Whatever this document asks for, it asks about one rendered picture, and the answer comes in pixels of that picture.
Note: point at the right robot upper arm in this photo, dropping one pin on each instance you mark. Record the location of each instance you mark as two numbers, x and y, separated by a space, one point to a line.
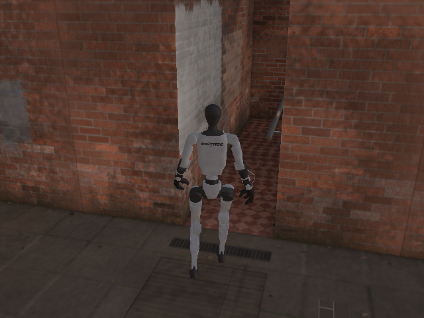
236 149

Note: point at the left robot forearm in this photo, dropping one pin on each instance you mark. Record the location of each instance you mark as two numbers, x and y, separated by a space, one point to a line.
180 171

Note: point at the right robot forearm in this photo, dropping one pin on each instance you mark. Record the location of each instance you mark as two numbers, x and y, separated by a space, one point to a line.
245 177

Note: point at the robot left hand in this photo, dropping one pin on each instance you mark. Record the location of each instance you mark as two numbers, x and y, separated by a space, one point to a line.
178 186

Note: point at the humanoid robot head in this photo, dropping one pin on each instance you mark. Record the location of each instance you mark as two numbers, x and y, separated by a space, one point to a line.
212 115

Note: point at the robot right thigh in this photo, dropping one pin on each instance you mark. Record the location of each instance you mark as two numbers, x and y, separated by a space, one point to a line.
227 195

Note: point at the robot right hand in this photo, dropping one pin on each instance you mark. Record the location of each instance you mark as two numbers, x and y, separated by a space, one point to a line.
250 194

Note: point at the left robot upper arm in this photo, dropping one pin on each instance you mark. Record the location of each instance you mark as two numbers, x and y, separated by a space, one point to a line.
188 148

